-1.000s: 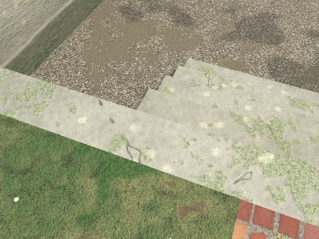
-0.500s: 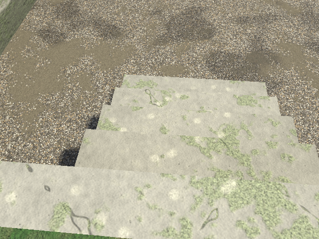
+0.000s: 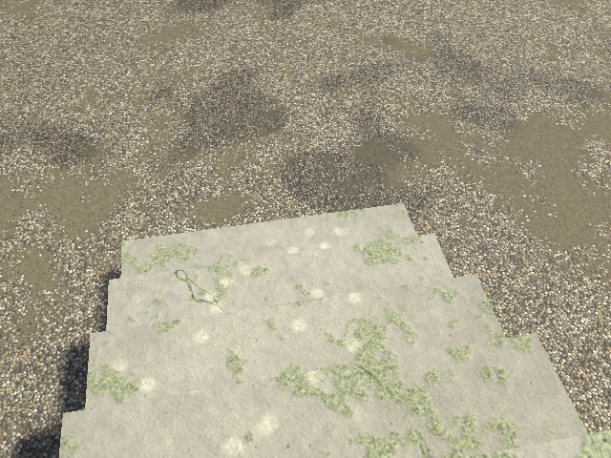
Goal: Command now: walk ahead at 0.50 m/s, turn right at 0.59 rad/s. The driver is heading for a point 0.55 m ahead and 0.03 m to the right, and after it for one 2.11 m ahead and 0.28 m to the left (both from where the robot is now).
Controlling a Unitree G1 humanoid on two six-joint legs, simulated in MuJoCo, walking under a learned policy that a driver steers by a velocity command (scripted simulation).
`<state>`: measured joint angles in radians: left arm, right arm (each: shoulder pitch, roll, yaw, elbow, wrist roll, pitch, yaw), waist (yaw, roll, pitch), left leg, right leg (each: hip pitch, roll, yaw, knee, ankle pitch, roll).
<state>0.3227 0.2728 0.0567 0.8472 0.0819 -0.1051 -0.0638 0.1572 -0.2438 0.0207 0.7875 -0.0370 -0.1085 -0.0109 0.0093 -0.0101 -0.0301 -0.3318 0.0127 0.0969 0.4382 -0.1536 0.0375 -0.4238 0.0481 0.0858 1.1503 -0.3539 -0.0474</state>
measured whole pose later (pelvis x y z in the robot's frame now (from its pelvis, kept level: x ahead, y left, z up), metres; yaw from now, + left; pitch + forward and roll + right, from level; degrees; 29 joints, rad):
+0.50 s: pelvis +0.23 -0.06 -0.01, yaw -17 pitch +0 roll +0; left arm 0.18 0.24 0.06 0.80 0.00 0.00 0.01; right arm 0.33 -0.25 -0.05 0.87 -0.01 -0.03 -0.02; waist -0.03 0.02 0.08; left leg -0.35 0.10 0.06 1.16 -0.42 -0.02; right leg -0.36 0.09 -0.07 0.54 -0.18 -0.12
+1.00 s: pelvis +0.45 -0.08 -0.07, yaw -7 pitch -1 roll -2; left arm 0.43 0.23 0.04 0.92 0.05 -0.10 0.06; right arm 0.18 -0.27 -0.10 0.83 -0.04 0.04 0.06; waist 0.06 0.02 0.02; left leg -0.56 0.03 -0.05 0.62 0.43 0.06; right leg -0.10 0.00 -0.21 0.88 -0.77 -0.03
